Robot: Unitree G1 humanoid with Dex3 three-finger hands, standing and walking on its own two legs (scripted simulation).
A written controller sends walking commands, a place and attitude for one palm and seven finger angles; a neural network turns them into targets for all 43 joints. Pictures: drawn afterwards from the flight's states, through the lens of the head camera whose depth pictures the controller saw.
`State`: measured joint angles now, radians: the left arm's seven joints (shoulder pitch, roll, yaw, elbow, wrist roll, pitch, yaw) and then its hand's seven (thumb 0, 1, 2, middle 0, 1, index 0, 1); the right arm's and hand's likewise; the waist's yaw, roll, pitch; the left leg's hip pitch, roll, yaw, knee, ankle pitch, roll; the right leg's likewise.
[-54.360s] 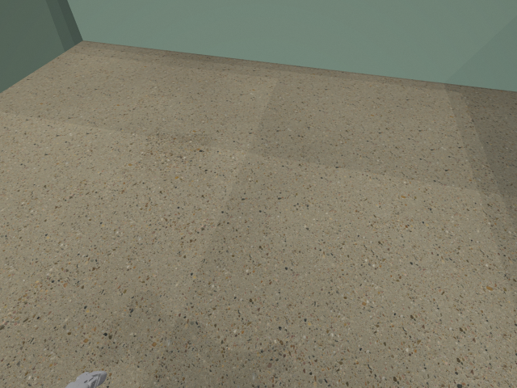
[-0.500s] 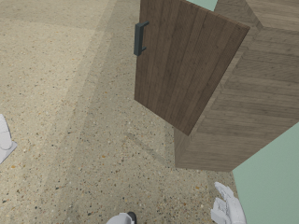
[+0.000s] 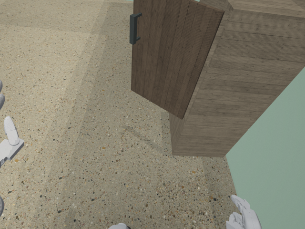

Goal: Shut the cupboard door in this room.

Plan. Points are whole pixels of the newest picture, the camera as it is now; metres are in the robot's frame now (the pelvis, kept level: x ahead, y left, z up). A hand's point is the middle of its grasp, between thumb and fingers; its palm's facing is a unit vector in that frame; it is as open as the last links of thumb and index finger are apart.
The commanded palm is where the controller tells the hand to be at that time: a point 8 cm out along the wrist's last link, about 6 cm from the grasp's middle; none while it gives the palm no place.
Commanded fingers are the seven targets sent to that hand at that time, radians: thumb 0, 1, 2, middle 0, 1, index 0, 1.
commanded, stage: stop stepping back and stand still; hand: left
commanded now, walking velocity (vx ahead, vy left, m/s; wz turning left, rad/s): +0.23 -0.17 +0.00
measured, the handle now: (136, 28) +0.89 +0.14 +0.07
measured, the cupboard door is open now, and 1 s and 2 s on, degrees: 55 55 55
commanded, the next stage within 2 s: let the arm hang, fingers relaxed in 1.42 s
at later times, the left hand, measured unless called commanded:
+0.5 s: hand out of the picture +0.13 +0.30 +0.13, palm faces +0.54 -0.81 -0.23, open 7.4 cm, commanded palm +0.05 +0.33 +0.19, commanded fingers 0.00 0.90 0.90 -0.20 -0.30 -0.20 -0.30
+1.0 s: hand out of the picture +0.10 +0.27 +0.14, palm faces +0.50 -0.82 -0.29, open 7.4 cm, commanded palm +0.03 +0.32 +0.19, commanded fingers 0.00 0.90 0.90 -0.20 -0.30 -0.20 -0.30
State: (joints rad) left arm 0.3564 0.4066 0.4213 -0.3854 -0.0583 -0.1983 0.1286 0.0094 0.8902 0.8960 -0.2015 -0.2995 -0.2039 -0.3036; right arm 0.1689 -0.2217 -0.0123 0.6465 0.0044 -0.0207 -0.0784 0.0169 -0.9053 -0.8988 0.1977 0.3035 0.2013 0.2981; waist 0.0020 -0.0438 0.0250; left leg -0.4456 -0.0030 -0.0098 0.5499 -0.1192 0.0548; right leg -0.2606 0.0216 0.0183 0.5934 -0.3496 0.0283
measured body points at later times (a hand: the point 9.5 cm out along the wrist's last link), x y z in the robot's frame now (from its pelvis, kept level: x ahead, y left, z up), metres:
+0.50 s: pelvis -0.09 +0.02 -0.02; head -0.12 +0.03 +0.43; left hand +0.10 +0.34 +0.14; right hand +0.05 -0.24 -0.10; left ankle -0.04 +0.12 -0.73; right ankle -0.20 -0.10 -0.71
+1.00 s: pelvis -0.09 +0.01 +0.01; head -0.10 +0.03 +0.46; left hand +0.07 +0.32 +0.16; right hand +0.06 -0.24 -0.08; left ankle -0.05 +0.14 -0.71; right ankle -0.11 -0.09 -0.73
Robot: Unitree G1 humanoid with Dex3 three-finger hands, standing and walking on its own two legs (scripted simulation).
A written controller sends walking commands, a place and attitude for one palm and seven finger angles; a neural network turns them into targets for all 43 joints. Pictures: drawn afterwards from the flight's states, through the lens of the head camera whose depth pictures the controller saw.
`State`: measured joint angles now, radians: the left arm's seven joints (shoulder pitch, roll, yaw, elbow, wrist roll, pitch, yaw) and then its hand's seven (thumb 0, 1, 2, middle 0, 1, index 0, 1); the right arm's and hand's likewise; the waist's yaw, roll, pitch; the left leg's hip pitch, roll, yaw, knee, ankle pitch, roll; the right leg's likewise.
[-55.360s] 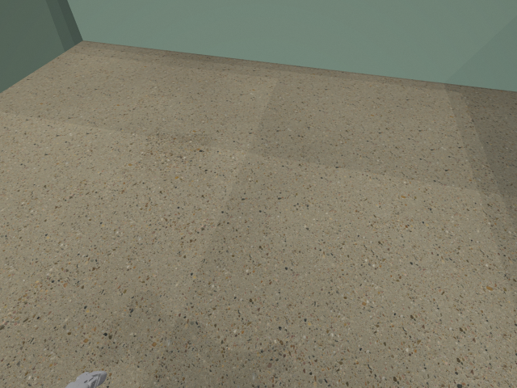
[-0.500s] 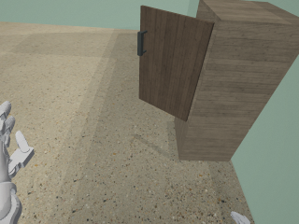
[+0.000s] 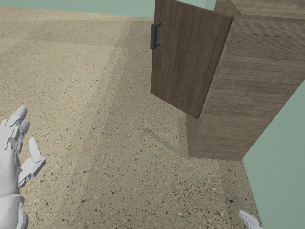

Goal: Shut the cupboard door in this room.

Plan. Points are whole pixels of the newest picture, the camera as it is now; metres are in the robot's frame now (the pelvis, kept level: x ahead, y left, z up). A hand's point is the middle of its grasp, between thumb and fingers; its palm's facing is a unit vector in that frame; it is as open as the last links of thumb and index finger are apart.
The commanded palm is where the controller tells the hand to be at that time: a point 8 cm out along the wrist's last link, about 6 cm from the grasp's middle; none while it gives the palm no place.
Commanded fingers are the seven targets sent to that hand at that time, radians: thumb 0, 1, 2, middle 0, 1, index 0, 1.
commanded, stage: stop stepping back and stand still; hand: left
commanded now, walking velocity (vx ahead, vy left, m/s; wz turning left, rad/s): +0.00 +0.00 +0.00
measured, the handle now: (156, 36) +0.99 +0.07 +0.07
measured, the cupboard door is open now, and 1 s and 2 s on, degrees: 55 55 55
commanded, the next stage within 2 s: let the arm hang, fingers relaxed in 0.42 s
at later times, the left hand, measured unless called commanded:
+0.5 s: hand (24, 153) +0.22 +0.28 +0.15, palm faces +0.41 -0.83 -0.38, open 7.4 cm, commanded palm none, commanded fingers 0.00 0.90 0.90 -0.20 -0.30 -0.20 -0.30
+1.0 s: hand out of the picture -0.03 +0.22 -0.18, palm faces +0.00 -0.98 -0.17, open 7.1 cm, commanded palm none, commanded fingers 0.00 0.90 0.90 -0.20 -0.30 -0.20 -0.30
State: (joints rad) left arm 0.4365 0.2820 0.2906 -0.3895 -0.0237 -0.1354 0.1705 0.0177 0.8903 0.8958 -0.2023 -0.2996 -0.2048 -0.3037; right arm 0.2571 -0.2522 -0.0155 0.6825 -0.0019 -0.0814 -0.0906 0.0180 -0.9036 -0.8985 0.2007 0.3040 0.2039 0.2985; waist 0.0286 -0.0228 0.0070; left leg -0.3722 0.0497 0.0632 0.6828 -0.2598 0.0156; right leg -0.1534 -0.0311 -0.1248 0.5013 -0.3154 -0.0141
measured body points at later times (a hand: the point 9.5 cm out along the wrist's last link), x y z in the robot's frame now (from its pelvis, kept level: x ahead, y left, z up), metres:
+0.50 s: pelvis +0.01 +0.03 +0.00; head +0.02 +0.04 +0.45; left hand +0.19 +0.33 +0.17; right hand +0.16 -0.20 -0.09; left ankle +0.05 +0.11 -0.74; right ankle -0.01 -0.10 -0.74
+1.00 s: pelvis -0.01 +0.03 +0.00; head +0.00 +0.05 +0.45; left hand -0.03 +0.27 -0.16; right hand -0.01 -0.22 -0.14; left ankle +0.05 +0.12 -0.74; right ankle -0.01 -0.10 -0.74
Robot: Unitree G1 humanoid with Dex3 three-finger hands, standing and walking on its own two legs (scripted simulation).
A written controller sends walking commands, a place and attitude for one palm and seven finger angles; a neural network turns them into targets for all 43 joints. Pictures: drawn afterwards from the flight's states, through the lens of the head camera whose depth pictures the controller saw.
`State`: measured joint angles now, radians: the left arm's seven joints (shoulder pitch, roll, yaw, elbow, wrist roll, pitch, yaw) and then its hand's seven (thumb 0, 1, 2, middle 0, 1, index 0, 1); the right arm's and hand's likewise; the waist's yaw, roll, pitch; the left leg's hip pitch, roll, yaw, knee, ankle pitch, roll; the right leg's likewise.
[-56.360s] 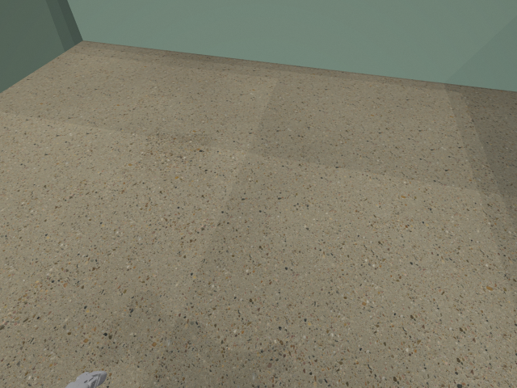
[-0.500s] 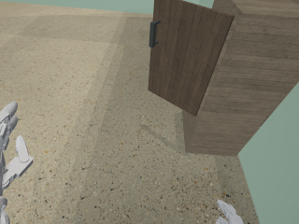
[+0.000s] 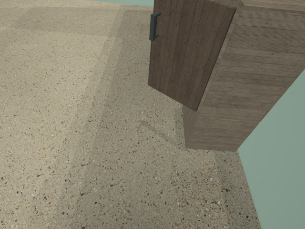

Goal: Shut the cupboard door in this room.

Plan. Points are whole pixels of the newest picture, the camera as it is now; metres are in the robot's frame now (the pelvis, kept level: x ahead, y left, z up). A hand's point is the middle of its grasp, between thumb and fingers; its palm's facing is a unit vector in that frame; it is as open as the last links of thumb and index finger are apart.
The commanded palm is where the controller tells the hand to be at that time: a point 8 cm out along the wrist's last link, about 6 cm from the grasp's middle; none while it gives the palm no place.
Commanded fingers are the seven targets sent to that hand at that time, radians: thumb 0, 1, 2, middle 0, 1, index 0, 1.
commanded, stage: let the arm hang, fingers relaxed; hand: left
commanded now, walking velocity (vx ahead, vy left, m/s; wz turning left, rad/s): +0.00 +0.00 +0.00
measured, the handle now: (155, 26) +1.00 +0.04 +0.06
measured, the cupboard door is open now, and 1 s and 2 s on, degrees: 55 55 55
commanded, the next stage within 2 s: look to check the result in 0.62 s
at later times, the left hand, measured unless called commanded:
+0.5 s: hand out of the picture +0.00 +0.17 -0.18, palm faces +0.00 -0.99 -0.15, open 7.4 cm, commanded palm none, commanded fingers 0.00 0.90 0.90 -0.20 -0.30 -0.20 -0.30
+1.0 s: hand out of the picture -0.01 +0.20 -0.17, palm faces -0.01 -0.98 -0.21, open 7.4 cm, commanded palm none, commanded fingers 0.00 0.90 0.90 -0.20 -0.30 -0.20 -0.30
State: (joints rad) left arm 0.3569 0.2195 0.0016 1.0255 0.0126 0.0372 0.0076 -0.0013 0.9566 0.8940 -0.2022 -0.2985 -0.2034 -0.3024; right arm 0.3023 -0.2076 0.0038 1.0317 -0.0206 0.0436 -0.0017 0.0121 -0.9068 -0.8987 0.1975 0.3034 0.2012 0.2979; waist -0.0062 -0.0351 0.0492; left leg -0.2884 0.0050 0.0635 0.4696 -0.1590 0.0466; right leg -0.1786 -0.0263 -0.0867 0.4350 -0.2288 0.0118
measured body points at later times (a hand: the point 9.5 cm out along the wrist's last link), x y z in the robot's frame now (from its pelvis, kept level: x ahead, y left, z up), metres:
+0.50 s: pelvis +0.00 +0.02 +0.00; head -0.01 +0.02 +0.45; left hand +0.00 +0.23 -0.16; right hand -0.02 -0.20 -0.16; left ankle +0.06 +0.09 -0.74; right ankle +0.00 -0.13 -0.74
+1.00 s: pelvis +0.01 +0.01 +0.00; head +0.02 +0.02 +0.45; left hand -0.01 +0.25 -0.15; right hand +0.00 -0.22 -0.15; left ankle +0.06 +0.09 -0.74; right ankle +0.00 -0.13 -0.74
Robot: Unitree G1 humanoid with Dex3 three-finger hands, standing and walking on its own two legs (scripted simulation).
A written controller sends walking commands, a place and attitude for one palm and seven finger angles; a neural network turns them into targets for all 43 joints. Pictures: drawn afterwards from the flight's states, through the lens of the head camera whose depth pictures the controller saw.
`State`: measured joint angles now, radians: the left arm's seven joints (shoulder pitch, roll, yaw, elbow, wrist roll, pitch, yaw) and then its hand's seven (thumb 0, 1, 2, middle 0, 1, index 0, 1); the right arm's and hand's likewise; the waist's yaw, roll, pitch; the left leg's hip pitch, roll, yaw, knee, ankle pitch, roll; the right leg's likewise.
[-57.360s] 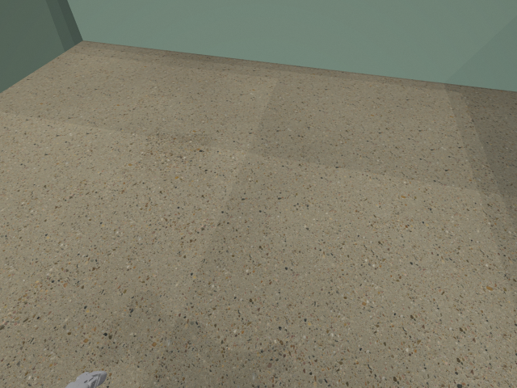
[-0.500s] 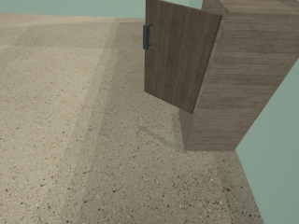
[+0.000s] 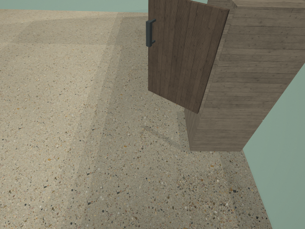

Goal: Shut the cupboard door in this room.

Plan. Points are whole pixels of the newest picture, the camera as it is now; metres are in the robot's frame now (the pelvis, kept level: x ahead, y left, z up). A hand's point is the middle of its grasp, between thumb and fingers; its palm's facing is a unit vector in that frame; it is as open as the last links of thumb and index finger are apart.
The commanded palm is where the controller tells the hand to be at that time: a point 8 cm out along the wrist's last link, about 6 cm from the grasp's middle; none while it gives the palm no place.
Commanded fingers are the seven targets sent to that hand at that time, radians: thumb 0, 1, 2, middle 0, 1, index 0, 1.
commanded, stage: look to check the result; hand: left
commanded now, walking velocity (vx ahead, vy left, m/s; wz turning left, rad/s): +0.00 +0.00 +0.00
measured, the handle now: (151, 32) +0.99 +0.05 +0.06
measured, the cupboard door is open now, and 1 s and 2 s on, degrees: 55 55 55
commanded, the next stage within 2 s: walk to a spot facing it in 0.16 s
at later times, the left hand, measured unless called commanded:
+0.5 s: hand out of the picture +0.05 +0.19 -0.18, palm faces +0.08 -0.97 -0.24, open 7.4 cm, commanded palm none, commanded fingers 0.00 0.90 0.90 -0.20 -0.30 -0.20 -0.30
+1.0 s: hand out of the picture +0.06 +0.23 -0.17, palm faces +0.35 -0.90 -0.25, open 7.4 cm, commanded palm none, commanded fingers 0.00 0.90 0.90 -0.20 -0.30 -0.20 -0.30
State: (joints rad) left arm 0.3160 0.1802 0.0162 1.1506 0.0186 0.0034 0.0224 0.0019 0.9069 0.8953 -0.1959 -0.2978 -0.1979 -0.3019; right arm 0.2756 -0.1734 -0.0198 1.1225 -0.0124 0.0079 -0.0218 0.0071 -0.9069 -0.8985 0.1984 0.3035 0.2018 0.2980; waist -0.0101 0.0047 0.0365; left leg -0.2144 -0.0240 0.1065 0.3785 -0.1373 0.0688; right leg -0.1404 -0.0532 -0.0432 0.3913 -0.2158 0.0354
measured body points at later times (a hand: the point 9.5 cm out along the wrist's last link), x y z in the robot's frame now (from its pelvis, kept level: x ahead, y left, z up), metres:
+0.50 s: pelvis +0.02 -0.01 -0.01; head +0.04 -0.01 +0.44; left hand +0.04 +0.24 -0.16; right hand +0.05 -0.26 -0.16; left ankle +0.05 +0.07 -0.74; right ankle +0.00 -0.14 -0.74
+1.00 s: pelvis +0.02 -0.01 +0.00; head +0.09 +0.03 +0.44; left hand +0.04 +0.28 -0.15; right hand +0.15 -0.24 -0.14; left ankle +0.04 +0.09 -0.74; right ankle +0.06 -0.17 -0.69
